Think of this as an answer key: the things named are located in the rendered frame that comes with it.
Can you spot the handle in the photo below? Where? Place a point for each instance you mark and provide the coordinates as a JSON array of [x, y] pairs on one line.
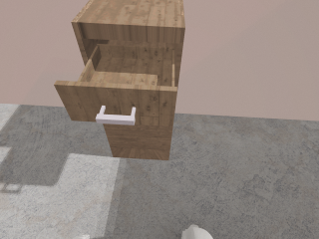
[[116, 119]]

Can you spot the robot right thigh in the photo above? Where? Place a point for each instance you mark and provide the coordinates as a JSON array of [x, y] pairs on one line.
[[195, 233]]

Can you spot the drawer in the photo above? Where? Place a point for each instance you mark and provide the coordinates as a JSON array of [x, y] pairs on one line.
[[123, 77]]

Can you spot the cabinet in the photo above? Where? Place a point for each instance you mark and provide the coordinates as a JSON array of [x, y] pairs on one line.
[[146, 23]]

